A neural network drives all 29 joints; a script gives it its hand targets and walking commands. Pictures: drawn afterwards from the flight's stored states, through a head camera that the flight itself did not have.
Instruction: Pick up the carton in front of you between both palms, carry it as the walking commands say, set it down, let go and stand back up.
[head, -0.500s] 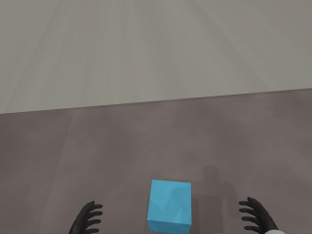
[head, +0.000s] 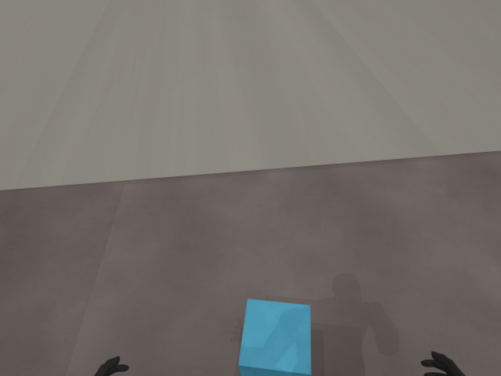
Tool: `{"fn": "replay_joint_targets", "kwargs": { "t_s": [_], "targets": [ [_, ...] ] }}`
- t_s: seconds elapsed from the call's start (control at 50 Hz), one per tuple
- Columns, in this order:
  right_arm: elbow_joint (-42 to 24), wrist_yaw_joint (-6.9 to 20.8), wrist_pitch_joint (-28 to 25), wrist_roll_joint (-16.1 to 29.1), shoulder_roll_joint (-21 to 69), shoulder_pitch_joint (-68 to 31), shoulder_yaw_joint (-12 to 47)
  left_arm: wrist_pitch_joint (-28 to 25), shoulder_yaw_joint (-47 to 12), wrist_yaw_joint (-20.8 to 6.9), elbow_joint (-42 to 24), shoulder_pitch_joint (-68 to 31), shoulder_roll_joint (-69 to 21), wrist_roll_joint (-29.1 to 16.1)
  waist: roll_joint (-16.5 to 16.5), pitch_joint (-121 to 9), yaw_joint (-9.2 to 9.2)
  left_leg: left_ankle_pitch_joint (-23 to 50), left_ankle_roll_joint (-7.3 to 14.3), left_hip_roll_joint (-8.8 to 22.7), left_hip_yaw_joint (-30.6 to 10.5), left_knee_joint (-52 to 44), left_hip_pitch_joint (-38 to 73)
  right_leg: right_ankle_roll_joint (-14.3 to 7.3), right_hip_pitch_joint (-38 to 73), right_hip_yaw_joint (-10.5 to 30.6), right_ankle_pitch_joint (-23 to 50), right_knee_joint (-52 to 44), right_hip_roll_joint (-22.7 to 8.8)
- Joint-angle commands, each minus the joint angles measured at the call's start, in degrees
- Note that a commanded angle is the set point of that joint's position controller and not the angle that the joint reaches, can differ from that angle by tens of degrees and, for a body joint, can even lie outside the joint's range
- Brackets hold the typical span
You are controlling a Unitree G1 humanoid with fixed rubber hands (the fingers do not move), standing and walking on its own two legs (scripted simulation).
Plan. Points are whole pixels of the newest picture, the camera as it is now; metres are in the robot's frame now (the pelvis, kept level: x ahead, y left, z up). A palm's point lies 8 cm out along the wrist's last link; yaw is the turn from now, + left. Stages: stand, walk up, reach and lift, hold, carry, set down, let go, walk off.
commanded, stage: stand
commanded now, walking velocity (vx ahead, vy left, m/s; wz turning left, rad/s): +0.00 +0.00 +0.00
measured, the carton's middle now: (276, 346) +0.38 -0.02 -0.65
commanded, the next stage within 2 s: none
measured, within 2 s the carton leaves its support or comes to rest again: neither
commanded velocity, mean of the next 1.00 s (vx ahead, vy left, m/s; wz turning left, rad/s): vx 0.00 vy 0.00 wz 0.00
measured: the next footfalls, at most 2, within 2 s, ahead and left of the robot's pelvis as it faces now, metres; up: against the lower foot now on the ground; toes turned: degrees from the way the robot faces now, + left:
none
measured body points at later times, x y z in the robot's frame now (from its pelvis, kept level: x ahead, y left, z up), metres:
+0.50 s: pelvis -0.01 +0.00 +0.01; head -0.02 +0.00 +0.46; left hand +0.10 +0.30 -0.10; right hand +0.11 -0.30 -0.10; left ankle -0.03 +0.12 -0.74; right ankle -0.02 -0.11 -0.74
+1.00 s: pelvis -0.02 +0.00 +0.01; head -0.03 +0.00 +0.46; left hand +0.08 +0.31 -0.10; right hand +0.08 -0.31 -0.11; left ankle -0.03 +0.12 -0.74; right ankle -0.02 -0.11 -0.74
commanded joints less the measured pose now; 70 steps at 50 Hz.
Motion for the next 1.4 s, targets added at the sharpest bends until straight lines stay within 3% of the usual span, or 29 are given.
{"fn": "replay_joint_targets", "kwargs": {
  "t_s": [0.0, 0.68, 1.38],
  "targets": [
    [-2.4, -0.3, -0.9, 0.1, -8.6, -1.6, -1.9, -0.9, 2.0, 0.3, -2.3, -1.5, 8.8, -0.1, -0.9, -2.9, -0.03, 19.2, 0.2, 5.4, -3.9, -3.0, 0.9, 0.1, 1.7, 4.5, 18.9, -3.1, -5.9],
    [8.8, 0.0, -1.6, 0.9, -11.3, -4.1, -0.7, -1.3, 0.6, -0.2, 8.6, -4.3, 11.2, -0.8, -0.8, -0.1, 0.00, 12.7, 0.7, 6.7, -5.3, -10.0, 2.0, -0.3, 3.1, 5.7, 12.6, -9.2, -7.3],
    [13.1, 0.3, -1.7, 1.3, -12.5, -5.1, -0.4, -1.5, 0.0, -0.4, 13.1, -5.9, 12.8, -1.3, -0.8, -0.4, 0.02, 13.7, 1.0, 7.3, -5.6, -11.5, 2.9, -0.7, 3.7, 6.1, 13.4, -10.6, -8.0]
  ]
}}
